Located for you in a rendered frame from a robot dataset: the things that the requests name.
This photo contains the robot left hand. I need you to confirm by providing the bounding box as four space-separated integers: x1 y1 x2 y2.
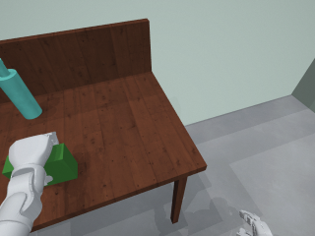
8 132 59 186

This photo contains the sponge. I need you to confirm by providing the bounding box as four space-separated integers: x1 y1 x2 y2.
2 143 78 187

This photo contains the robot left forearm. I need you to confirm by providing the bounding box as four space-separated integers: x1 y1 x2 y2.
0 164 45 236

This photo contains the robot right hand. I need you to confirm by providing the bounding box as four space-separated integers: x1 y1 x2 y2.
236 210 273 236

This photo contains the table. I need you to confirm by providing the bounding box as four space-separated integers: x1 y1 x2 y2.
0 18 208 233

